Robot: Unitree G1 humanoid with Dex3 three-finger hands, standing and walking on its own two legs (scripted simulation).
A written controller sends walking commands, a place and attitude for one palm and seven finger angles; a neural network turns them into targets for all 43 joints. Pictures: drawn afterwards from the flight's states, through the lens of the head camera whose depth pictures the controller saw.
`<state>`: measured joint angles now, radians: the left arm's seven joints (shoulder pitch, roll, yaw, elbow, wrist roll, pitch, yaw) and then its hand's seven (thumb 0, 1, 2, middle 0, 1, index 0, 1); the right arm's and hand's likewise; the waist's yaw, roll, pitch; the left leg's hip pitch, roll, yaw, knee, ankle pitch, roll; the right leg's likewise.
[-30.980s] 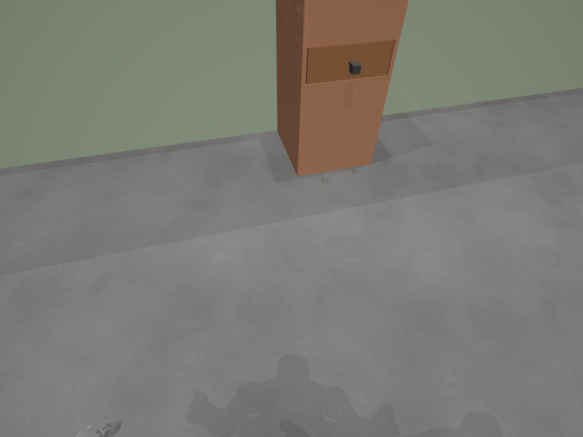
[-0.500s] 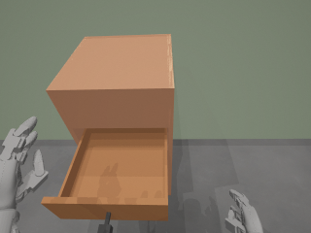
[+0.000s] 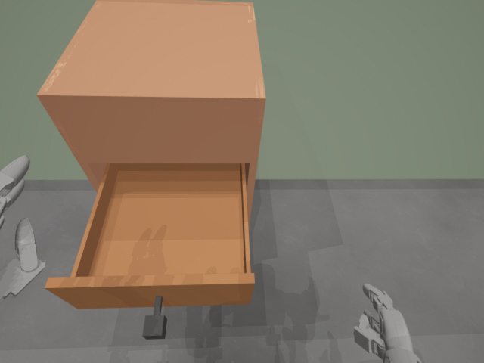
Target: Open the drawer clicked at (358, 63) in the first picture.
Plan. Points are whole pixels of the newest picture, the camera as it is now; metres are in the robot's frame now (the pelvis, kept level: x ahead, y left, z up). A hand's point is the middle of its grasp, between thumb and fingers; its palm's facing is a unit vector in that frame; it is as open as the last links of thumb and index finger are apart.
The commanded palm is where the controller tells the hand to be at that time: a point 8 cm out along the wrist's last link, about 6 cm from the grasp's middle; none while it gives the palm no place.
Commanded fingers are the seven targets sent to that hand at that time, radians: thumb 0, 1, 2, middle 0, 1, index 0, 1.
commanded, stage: step back with the hand held close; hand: left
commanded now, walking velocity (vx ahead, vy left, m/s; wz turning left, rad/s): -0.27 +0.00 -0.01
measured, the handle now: (156, 316) +0.22 +0.18 -0.17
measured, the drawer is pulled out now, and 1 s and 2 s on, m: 0.30 0.30 0.30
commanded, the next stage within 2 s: stop stepping back and stand still in 1.02 s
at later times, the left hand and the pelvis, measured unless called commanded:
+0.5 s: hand (34, 337) +0.13 +0.21 +0.16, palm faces +0.34 -0.80 -0.50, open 7.4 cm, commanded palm +0.05 +0.26 +0.18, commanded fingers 0.00 0.90 0.90 -0.20 -0.30 -0.20 -0.30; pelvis -0.07 -0.03 -0.01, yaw +2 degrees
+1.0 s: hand out of the picture +0.06 +0.21 +0.17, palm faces +0.38 -0.82 -0.44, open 7.4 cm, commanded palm +0.00 +0.25 +0.18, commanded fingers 0.00 0.90 0.90 -0.20 -0.30 -0.20 -0.30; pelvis -0.14 -0.03 -0.01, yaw -1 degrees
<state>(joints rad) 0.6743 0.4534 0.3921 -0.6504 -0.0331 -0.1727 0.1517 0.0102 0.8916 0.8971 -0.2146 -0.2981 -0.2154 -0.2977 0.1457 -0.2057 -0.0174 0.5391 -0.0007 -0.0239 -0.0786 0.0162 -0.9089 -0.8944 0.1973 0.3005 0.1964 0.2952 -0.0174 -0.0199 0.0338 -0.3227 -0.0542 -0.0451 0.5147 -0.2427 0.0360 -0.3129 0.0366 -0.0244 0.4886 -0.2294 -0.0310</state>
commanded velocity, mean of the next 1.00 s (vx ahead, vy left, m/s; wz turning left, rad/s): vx -0.37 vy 0.00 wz -0.06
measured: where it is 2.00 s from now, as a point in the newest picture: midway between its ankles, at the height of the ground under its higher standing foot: outside the picture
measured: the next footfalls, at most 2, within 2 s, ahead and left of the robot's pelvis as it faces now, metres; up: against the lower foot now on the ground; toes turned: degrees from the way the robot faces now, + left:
right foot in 1.08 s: -0.18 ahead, -0.15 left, +0.00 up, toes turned +3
left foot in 1.48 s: -0.24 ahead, +0.04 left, +0.00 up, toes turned +3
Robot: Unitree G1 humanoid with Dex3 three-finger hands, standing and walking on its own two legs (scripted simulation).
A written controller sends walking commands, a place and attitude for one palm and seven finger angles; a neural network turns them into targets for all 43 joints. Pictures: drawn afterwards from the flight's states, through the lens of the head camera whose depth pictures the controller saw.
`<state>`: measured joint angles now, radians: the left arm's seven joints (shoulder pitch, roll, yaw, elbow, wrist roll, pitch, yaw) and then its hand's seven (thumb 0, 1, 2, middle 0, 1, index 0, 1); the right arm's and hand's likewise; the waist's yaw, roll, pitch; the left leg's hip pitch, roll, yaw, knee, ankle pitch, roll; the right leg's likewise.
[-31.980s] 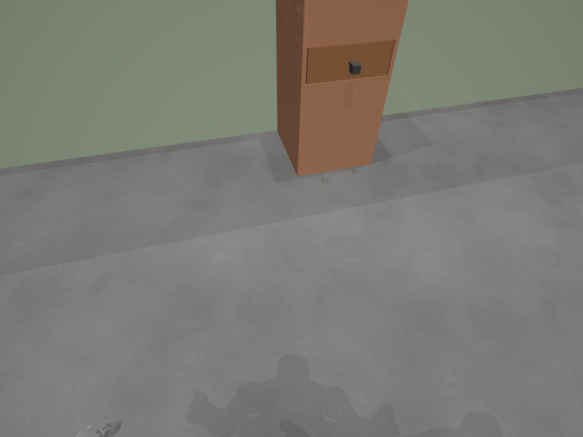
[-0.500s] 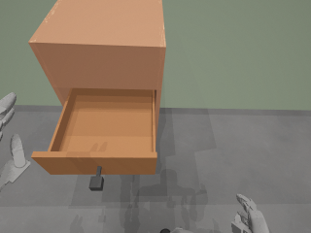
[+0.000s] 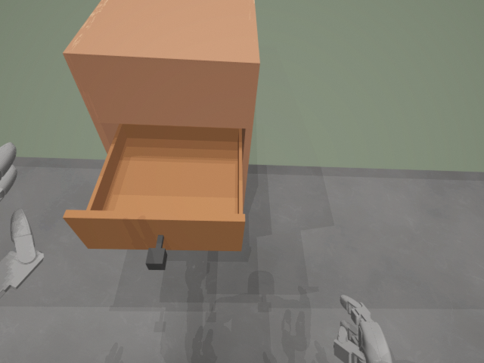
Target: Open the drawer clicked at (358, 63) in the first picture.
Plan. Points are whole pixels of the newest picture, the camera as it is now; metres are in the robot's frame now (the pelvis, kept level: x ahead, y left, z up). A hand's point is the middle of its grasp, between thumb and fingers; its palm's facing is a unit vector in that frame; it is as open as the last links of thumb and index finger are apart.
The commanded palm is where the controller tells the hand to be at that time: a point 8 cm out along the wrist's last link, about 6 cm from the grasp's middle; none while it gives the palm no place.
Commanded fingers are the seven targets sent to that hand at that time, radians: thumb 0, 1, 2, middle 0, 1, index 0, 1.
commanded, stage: step back with the hand held close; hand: left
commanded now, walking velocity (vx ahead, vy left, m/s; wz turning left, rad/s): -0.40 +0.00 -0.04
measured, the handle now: (158, 251) +0.36 +0.22 -0.16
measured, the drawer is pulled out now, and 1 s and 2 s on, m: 0.30 0.30 0.30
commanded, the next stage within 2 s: stop stepping back and stand still in 0.02 s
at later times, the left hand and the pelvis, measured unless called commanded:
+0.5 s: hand (79, 356) +0.11 +0.17 +0.16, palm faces +0.27 -0.81 -0.52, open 7.4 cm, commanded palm +0.03 +0.23 +0.19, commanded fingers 0.00 0.90 0.90 -0.20 -0.30 -0.20 -0.30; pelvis -0.09 -0.06 +0.01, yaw +2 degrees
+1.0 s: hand out of the picture +0.09 +0.20 +0.16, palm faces +0.38 -0.82 -0.42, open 7.4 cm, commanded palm +0.02 +0.25 +0.19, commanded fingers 0.00 0.90 0.90 -0.20 -0.30 -0.20 -0.30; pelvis -0.10 -0.04 +0.00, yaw +2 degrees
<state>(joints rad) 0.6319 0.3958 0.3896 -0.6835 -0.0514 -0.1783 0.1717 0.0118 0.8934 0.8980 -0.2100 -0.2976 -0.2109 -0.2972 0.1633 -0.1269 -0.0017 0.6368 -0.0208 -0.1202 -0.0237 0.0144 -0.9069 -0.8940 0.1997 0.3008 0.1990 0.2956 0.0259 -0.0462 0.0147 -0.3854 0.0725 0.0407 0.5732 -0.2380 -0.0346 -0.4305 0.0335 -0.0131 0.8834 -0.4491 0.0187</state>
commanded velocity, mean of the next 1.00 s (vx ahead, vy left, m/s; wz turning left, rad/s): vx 0.06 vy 0.04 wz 0.00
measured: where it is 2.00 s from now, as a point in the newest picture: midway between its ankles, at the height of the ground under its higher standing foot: outside the picture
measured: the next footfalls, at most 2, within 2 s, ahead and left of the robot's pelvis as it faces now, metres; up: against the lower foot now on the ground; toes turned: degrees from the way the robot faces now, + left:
right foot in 0.08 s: -0.04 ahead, -0.12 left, +0.00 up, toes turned +4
left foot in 0.48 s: -0.10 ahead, +0.07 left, +0.00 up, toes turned +4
